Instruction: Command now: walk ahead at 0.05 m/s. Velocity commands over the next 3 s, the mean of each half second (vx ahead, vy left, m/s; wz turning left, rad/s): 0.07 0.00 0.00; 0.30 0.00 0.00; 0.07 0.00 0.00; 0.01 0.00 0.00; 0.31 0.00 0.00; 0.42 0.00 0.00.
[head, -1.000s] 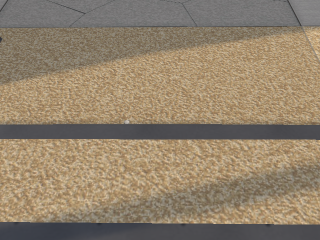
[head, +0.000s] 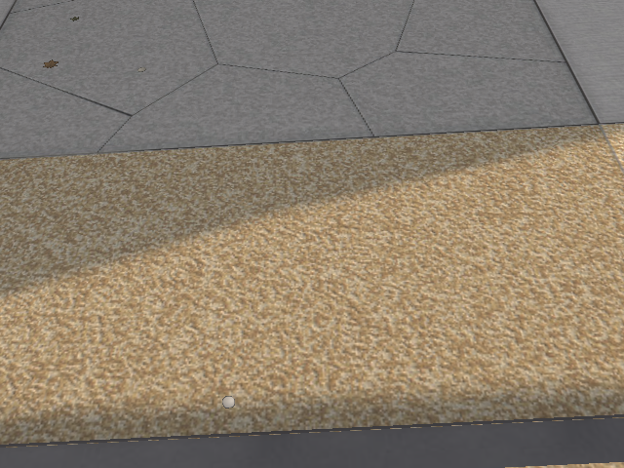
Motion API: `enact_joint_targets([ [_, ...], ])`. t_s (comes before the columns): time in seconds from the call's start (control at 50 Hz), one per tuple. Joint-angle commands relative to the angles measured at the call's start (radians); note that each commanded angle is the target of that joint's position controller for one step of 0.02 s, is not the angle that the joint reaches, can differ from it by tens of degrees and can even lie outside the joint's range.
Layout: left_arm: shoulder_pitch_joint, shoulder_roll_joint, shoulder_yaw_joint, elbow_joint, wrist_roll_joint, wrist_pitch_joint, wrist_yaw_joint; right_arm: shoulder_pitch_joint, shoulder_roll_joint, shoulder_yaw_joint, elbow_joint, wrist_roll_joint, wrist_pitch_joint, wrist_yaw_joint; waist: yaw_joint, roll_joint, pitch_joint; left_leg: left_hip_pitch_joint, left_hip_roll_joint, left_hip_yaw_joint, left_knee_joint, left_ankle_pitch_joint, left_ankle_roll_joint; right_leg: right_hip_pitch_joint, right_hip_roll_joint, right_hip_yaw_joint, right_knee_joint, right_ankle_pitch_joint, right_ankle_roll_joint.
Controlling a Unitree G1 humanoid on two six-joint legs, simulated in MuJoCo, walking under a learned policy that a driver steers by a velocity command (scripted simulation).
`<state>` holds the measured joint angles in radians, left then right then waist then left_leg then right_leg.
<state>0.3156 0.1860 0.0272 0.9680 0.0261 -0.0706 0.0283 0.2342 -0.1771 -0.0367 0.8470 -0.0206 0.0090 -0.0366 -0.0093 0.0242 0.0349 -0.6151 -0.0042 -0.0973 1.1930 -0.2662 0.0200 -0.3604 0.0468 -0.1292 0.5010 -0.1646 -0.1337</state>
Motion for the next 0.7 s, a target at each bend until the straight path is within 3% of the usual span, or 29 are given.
enact_joint_targets([
  [0.02, -0.017, 0.055, -0.004, -0.085, -0.001, -0.004, 0.01, 0.143, -0.02, 0.005, 0.031, 0.015, 0.029, 0.004, -0.023, -0.119, -0.115, 0.153, 0.016, 0.087, -0.28, -0.017, -0.038, 0.109, -0.184, 0.164, -0.234, 0.309, -0.009],
  [0.1, 0.053, 0.085, 0.001, -0.076, 0.0, 0.017, 0.003, 0.11, -0.044, 0.009, 0.047, 0.006, 0.046, -0.004, 0.025, -0.164, -0.071, 0.238, 0.029, 0.104, -0.459, -0.048, -0.032, 0.104, -0.221, 0.231, -0.297, -0.046, -0.005],
  [0.16, 0.045, 0.086, 0.002, -0.075, 0.006, 0.042, 0.01, 0.108, -0.052, 0.012, 0.061, 0.008, 0.035, -0.007, 0.035, -0.143, -0.014, 0.273, 0.025, 0.118, -0.581, -0.091, -0.014, 0.08, -0.245, 0.287, -0.306, -0.218, -0.038],
  [0.2, 0.026, 0.085, 0.001, -0.072, -0.004, 0.052, 0.015, 0.151, -0.023, 0.024, 0.086, 0.006, 0.016, -0.009, 0.006, -0.075, -0.002, 0.392, 0.029, 0.121, -0.777, 0.037, 0.006, 0.031, -0.228, 0.28, -0.276, -0.259, -0.026],
  [0.24, 0.056, 0.06, -0.003, -0.065, -0.013, 0.048, 0.012, 0.181, -0.068, 0.022, 0.096, -0.006, -0.006, -0.015, 0.022, -0.006, 0.003, 0.472, 0.116, 0.011, -0.835, 0.074, 0.032, -0.036, -0.185, 0.265, -0.259, -0.252, 0.025],
  [0.26, 0.056, 0.046, -0.003, -0.063, -0.027, 0.048, 0.007, 0.162, -0.065, 0.023, 0.109, 0.004, -0.01, -0.014, 0.045, 0.094, 0.044, 0.353, 0.107, -0.004, -0.846, 0.027, 0.044, 0.025, -0.125, 0.202, -0.256, -0.174, 0.039],
  [0.28, 0.048, 0.061, -0.002, -0.051, -0.023, 0.047, 0.007, 0.162, -0.027, 0.034, 0.113, 0.007, -0.018, -0.008, 0.036, 0.082, 0.029, 0.306, 0.102, -0.001, -0.878, 0.004, 0.04, 0.116, -0.118, 0.184, -0.22, -0.109, 0.042],
  [0.34, 0.056, 0.065, -0.001, -0.031, -0.013, 0.049, 0.005, 0.158, -0.037, 0.035, 0.124, 0.012, -0.025, -0.012, 0.039, 0.043, 0.008, 0.297, 0.086, 0.022, -0.887, 0.03, 0.028, 0.19, -0.126, 0.187, -0.207, -0.065, 0.039],
  [0.38, 0.07, 0.083, 0.007, -0.021, -0.013, 0.053, 0.003, 0.195, -0.06, 0.025, 0.135, 0.007, -0.025, -0.01, 0.032, -0.002, -0.004, 0.305, 0.049, 0.046, -0.846, -0.148, 0.045, 0.165, -0.112, 0.195, -0.207, -0.29, 0.018],
  [0.42, 0.079, 0.113, 0.021, -0.026, -0.012, 0.063, -0.001, 0.188, -0.091, 0.011, 0.119, -0.004, -0.018, -0.002, 0.036, -0.034, 0.057, 0.216, 0.041, 0.033, -0.795, -0.348, 0.074, 0.104, -0.139, 0.254, -0.221, -0.546, -0.018],
  [0.46, 0.096, 0.113, 0.027, -0.027, -0.008, 0.062, -0.004, 0.159, -0.067, 0.013, 0.1, -0.009, -0.019, 0.008, 0.045, -0.065, 0.081, 0.142, 0.025, 0.06, -0.72, -0.288, 0.077, 0.123, -0.209, 0.358, -0.262, -0.611, -0.057],
  [0.5, 0.107, 0.136, 0.04, -0.023, -0.005, 0.055, -0.007, 0.154, -0.042, 0.017, 0.089, -0.011, -0.031, 0.018, 0.038, -0.109, 0.026, 0.158, 0.001, 0.131, -0.645, -0.143, 0.068, 0.167, -0.285, 0.448, -0.325, -0.61, -0.099],
  [0.52, 0.098, 0.143, 0.046, -0.025, -0.01, 0.051, -0.01, 0.159, -0.048, 0.016, 0.087, -0.009, -0.037, 0.022, 0.027, -0.105, 0.01, 0.197, 0.002, 0.138, -0.644, -0.125, 0.073, 0.146, -0.299, 0.459, -0.341, -0.604, -0.107],
  [0.58, -0.003, 0.135, 0.051, -0.048, -0.025, 0.043, -0.02, 0.268, -0.046, 0.013, 0.118, -0.01, -0.047, 0.032, -0.046, -0.081, 0.019, 0.442, 0.005, 0.121, -0.71, -0.117, 0.102, -0.059, -0.235, 0.354, -0.282, -0.565, -0.073],
  [0.6, -0.083, 0.121, 0.047, -0.078, -0.031, 0.044, -0.022, 0.344, -0.065, 0.007, 0.14, -0.007, -0.05, 0.028, -0.088, -0.011, 0.045, 0.537, 0.044, 0.032, -0.811, -0.2, 0.126, -0.187, -0.168, 0.269, -0.179, -0.529, -0.037],
  [0.62, -0.16, 0.073, 0.031, -0.121, -0.037, 0.037, -0.028, 0.419, -0.116, -0.008, 0.157, -0.004, -0.053, 0.017, -0.119, 0.14, 0.067, 0.656, 0.174, -0.214, -0.974, -0.4, 0.175, -0.367, -0.054, 0.136, 0.037, -0.42, 0.019],
  [0.64, -0.19, 0.062, 0.023, -0.142, -0.019, 0.028, -0.034, 0.441, -0.157, -0.024, 0.162, -0.007, -0.055, 0.012, -0.124, 0.232, 0.104, 0.73, 0.327, -0.434, -1.087, -0.457, 0.228, -0.494, 0.006, 0.032, 0.248, -0.28, 0.04],
  [0.66, -0.186, 0.107, 0.032, -0.135, -0.001, 0.022, -0.037, 0.416, -0.138, -0.022, 0.152, -0.014, -0.059, 0.01, -0.106, 0.116, 0.114, 0.725, 0.352, -0.454, -1.087, -0.394, 0.252, -0.542, -0.035, 0.092, 0.384, -0.268, 0.042],
  [0.7, -0.136, 0.114, 0.034, -0.128, -0.004, 0.006, -0.056, 0.357, -0.137, -0.023, 0.136, -0.009, -0.077, 0.009, -0.043, 0.037, 0.069, 0.721, 0.322, -0.362, -1.074, -0.232, 0.242, -0.525, -0.078, 0.14, 0.481, -0.204, 0.054],
])
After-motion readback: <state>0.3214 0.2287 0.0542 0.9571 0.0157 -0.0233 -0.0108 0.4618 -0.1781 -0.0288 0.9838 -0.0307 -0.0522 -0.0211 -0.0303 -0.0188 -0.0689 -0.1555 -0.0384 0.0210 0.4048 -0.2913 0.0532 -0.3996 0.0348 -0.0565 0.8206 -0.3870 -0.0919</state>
